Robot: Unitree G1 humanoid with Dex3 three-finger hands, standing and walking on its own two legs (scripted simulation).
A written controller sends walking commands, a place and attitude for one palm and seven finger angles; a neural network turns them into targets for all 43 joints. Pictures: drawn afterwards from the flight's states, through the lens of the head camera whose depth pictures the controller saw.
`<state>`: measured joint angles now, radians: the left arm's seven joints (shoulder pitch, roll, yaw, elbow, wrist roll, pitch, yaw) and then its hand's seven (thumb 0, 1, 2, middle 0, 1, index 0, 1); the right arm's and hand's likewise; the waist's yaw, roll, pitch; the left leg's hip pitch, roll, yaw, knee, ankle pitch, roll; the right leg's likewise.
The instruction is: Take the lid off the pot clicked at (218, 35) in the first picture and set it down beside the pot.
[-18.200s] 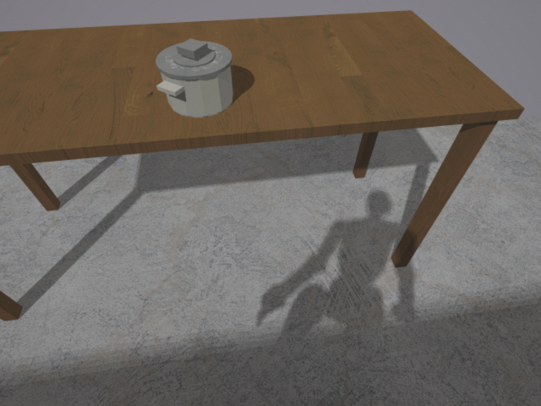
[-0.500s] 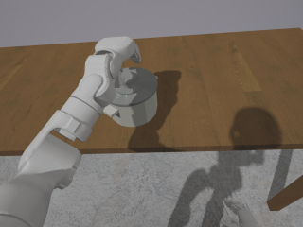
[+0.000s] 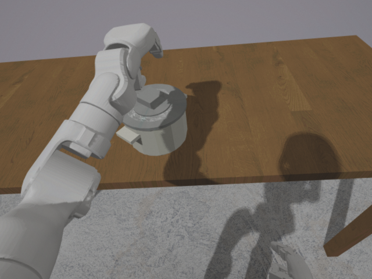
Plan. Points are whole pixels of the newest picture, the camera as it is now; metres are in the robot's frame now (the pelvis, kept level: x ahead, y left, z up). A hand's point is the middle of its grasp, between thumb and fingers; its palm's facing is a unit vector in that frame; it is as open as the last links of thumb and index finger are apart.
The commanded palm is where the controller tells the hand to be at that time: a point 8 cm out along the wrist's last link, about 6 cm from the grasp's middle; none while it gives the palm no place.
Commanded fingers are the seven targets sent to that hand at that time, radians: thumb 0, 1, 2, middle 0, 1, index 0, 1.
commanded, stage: move the open hand above the knob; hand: left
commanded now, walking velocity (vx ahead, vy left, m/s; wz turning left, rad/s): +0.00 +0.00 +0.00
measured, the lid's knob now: (150, 97) +0.49 +0.09 +0.15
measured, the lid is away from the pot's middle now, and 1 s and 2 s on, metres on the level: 0.00 0.00 0.00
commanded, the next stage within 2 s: lower the open fingers around the knob in 1.22 s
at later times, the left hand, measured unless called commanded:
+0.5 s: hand (149, 87) +0.44 +0.07 +0.21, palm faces -0.12 -0.02 -0.99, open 10.0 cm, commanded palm +0.42 +0.10 +0.29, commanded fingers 0.00 -0.40 1.72 -0.88 -0.08 -0.88 -0.08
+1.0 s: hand (134, 76) +0.46 +0.10 +0.23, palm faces -0.12 -0.05 -0.99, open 10.0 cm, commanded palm +0.43 +0.10 +0.29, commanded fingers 0.00 -0.40 1.72 -0.88 -0.08 -0.88 -0.08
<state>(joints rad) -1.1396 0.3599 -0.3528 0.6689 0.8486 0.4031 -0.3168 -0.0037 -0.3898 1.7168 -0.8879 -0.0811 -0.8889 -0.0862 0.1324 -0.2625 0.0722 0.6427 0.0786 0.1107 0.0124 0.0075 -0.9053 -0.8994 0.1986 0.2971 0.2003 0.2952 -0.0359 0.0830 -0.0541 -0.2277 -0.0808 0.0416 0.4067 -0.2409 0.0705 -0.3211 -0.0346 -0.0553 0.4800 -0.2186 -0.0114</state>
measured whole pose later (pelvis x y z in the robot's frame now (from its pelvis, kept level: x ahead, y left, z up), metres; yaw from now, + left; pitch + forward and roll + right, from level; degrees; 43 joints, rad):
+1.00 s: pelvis +0.00 +0.00 +0.00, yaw +1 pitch +4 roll +1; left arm -1.13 0.38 -0.37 0.68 0.86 0.43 -0.39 0.00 -0.39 1.72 -0.88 -0.08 -0.88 -0.09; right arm 0.17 -0.28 0.06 0.64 0.08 0.10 0.01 0.01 -0.90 -0.90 0.20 0.30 0.20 0.30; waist -0.04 0.08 -0.05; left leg -0.23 -0.08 0.03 0.41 -0.24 0.07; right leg -0.31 -0.03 -0.07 0.47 -0.21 -0.01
